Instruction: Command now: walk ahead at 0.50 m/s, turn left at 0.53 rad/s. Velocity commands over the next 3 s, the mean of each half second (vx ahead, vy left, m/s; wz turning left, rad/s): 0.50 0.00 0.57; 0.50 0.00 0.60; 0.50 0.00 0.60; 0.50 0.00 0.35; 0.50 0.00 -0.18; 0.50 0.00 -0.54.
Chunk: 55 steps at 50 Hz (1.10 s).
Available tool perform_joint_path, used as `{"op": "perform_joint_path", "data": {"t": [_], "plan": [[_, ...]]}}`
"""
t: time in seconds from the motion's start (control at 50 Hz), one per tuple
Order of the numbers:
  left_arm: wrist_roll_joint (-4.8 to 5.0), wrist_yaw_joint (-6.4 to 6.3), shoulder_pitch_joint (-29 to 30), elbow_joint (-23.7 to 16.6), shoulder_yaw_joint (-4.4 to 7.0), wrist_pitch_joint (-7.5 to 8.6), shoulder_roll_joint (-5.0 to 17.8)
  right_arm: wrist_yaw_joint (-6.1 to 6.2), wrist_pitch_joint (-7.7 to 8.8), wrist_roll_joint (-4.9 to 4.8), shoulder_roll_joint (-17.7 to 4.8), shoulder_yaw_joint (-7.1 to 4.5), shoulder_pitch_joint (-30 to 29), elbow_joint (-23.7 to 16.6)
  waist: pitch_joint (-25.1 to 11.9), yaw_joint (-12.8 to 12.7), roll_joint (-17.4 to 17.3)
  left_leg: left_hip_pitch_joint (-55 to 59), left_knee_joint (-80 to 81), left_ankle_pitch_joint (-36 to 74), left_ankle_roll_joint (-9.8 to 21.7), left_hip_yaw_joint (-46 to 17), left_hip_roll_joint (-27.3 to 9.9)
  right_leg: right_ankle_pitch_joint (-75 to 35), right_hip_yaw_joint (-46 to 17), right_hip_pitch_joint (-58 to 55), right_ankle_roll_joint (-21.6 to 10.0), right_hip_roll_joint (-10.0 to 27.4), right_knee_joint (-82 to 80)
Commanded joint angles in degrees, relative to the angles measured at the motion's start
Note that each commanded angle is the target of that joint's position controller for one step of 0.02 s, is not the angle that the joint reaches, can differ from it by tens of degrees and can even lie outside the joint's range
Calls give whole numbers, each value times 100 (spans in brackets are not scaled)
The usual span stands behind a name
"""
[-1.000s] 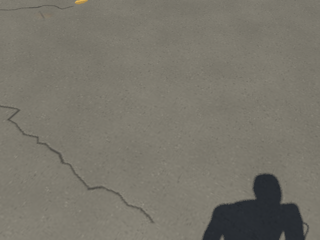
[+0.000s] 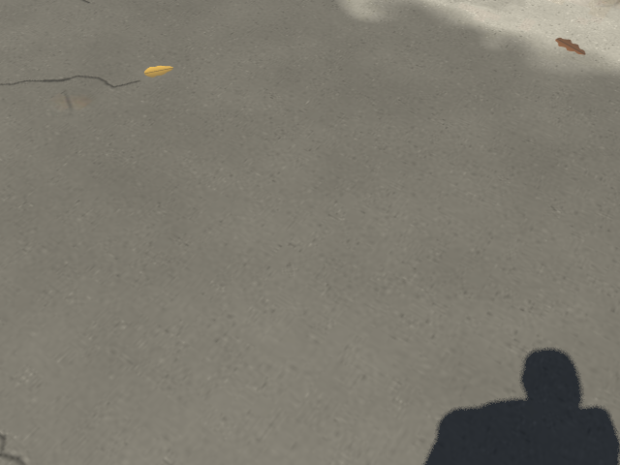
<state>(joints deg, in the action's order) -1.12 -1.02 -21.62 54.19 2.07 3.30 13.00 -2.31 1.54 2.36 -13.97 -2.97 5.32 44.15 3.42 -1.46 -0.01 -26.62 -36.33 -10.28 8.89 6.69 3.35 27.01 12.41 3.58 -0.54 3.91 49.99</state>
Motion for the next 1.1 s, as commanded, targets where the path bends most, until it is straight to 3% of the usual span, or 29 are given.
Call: {"op": "perform_joint_path", "data": {"t": [0.02, 0.04, 0.06, 0.1, 0.14, 0.18, 0.26, 0.36, 0.42, 0.44, 0.46, 0.48, 0.5, 0.52, 0.54, 0.56, 0.58, 0.62, 0.7, 0.82, 0.9, 0.94, 0.98, 1.0, 1.02, 1.04, 1.06, 1.08, 1.1], "plan": [[-6, 101, 727, -1014, 148, 206, 773, 145, -79, -194, -1590, -504, 1750, 194, -1315, 769, -318, 3955, 1968, 34, 1513, -4206, -2210, -211, -1520, 3983, -19, -226, 3413], [40, 110, 747, -1040, 110, 273, 728, 182, -72, -214, -1250, -417, 1484, 210, -662, 553, -55, 3107, 2070, 414, 1269, -3521, -2042, -694, -1452, 3877, -29, 7, 2901], [10, 100, 657, -966, 120, 266, 706, 199, -48, -200, -998, -345, 1217, 186, -315, 276, 199, 2449, 2165, 900, 973, -2995, -1700, -850, -1443, 3540, -10, 180, 2349], [-161, 119, 417, -929, 106, 53, 647, 217, 37, -247, -782, -259, 957, 128, -310, -22, 35, 1754, 2288, 1584, 786, -2336, -1255, -911, -1448, 2887, 149, 288, 1810], [-185, 157, 462, -1000, 95, -99, 565, 189, 146, -253, -889, -279, 1107, 159, -388, -64, -33, 1582, 2323, 2002, 802, -2119, -1064, -1016, -1327, 2827, 277, 255, 1472], [-172, 179, 847, -1163, 81, -146, 533, 188, 173, -238, -1014, -312, 1298, 173, -293, 34, -128, 1529, 2429, 1815, 734, -2085, -949, -1399, -1252, 3051, 374, 258, 984], [-132, 202, 1792, -1485, 51, -142, 548, 192, 145, -234, -1019, -323, 1737, 201, -138, 410, -339, 1911, 2411, 1482, 535, -2246, -853, -2220, -1272, 3465, 449, 162, -207], [-62, 244, 2524, -1794, -6, -40, 597, 244, 121, -161, -1114, -349, 2092, 183, -156, 693, -410, 2504, 1962, 2059, 452, -2544, -981, -2436, -1300, 3356, 351, -142, -1236], [-30, 215, 2095, -1767, 39, 37, 799, 294, 132, -125, -1249, -379, 1763, 38, -222, 372, -513, 2307, 1573, 2321, 180, -2806, -1074, -2028, -1410, 2309, 154, -309, -1845], [-22, 174, 1616, -1633, 91, 68, 916, 282, 150, -118, -1307, -390, 1587, -19, -378, 140, -513, 2101, 1196, 2696, 66, -2831, -999, -1787, -1356, 1572, 63, -455, -1984], [-48, 110, 889, -1433, 158, 133, 1049, 242, 182, -155, -1286, -376, 1483, -32, -719, -248, -248, 1865, 297, 2821, -75, -2631, -681, -1861, -1339, 572, -66, -465, -2375], [-167, 14, 53, -1362, 257, 194, 1433, 185, 232, -222, -942, -274, 1529, -145, -1466, -566, 357, 1296, -1200, 1878, -239, -2192, -263, -907, -2317, -683, -333, 531, -2636], [-276, -30, -137, -1415, 370, 138, 1982, 191, 227, -383, -410, -158, 2056, -370, -2047, -285, 1668, -417, -2739, -1817, -431, -1463, 624, -118, -4869, -1959, -881, 2072, -3246], [-172, -1, 167, -1415, 355, 56, 1695, 234, 150, -192, -835, -184, 2199, -253, -1804, -41, 1347, -1022, -3450, -2041, -374, -1405, 202, 481, -5745, -1540, -1105, 2173, -3466], [-125, 17, 549, -1517, 230, 31, 1135, 215, 97, -123, -947, -212, 1893, -166, -1038, 1, 542, -1080, -3586, -1487, -387, -1377, -100, 522, -4870, -799, -1013, 1934, -3515], [-104, 38, 775, -1493, 151, 37, 831, 156, 77, -109, -879, -193, 1594, -189, -595, 32, 201, -969, -3364, -1090, -444, -1290, -288, -193, -3953, -221, -901, 1605, -3604], [-106, 34, 809, -1445, 119, 59, 741, 103, 38, -79, -805, -188, 1483, -213, -425, 86, 402, -845, -3154, -935, -498, -1228, -435, -879, -3269, 80, -763, 1343, -3700], [-53, 45, 653, -1288, 118, 152, 741, 4, -92, -16, -737, -173, 1477, -224, -343, 157, 693, -670, -3059, -782, -592, -1117, -532, -1893, -2472, 349, -692, 1097, -3815], [14, 107, 410, -1118, 180, 285, 835, -105, -181, -21, -617, -127, 899, -479, -278, 152, 564, -1194, -2858, -269, -698, -1046, -656, -2725, -1724, 188, -837, 1171, -4059], [2, 114, 183, -916, 219, 254, 893, -220, -143, -46, -397, 2, -177, -831, 0, -40, 518, -1172, -1183, 792, -724, -625, -725, -3076, -656, 58, -724, 993, -4124], [0, 62, -101, -755, 274, 175, 1076, -271, -137, -4, -419, 27, -682, -1036, 143, -168, 514, -830, -285, 419, -468, -189, -625, -3545, -310, -362, -601, 1169, -3919], [-9, 30, -187, -676, 297, 90, 1206, -233, -143, 34, -479, -3, -635, -1061, 50, -103, 558, -477, -13, -134, -261, 28, -370, -4886, -85, -672, -521, 1219, -3366], [-4, 6, -210, -638, 325, -10, 1388, -143, -101, 68, -628, -101, 146, -859, -492, 269, 579, 522, 258, -622, 18, 175, 110, -6485, 123, -781, -471, 1204, -1887], [11, 5, -143, -695, 307, -51, 1378, -64, -44, 110, -775, -203, 1145, -527, -1067, 722, 306, 1826, 681, -393, 200, 61, 271, -6021, 272, -232, -333, 1064, -524], [39, 46, -266, -970, 201, -38, 1015, 38, -41, 147, -1371, -388, 1847, -400, -1789, 915, -534, 3587, 932, -1452, 617, -1741, -986, -3720, 293, 1473, -90, 789, 1329], [-8, 128, -38, -1398, 169, 1, 753, 81, -85, -82, -1904, -508, 1617, -546, -2180, 614, -1523, 4549, 1796, -1126, 1271, -4864, -2287, 414, -399, 3480, 228, -388, 3013], [-63, 141, 644, -1539, 223, 29, 1110, 127, -135, -155, -1780, -502, 1778, -539, -1811, 925, -600, 4416, 1967, -238, 1261, -4509, -2210, 57, -1269, 4116, 191, -182, 3210], [21, 156, 753, -1557, 158, 88, 933, 186, -120, -175, -1503, -430, 1573, -413, -1106, 701, -357, 3746, 1890, 513, 1172, -3630, -2086, -454, -1323, 4150, 137, 88, 2909], [19, 142, 611, -1450, 130, 115, 870, 209, -84, -182, -1182, -338, 1355, -370, -629, 396, -72, 2909, 1942, 1261, 911, -3055, -1762, -693, -1331, 3752, 116, 289, 2255]]}}
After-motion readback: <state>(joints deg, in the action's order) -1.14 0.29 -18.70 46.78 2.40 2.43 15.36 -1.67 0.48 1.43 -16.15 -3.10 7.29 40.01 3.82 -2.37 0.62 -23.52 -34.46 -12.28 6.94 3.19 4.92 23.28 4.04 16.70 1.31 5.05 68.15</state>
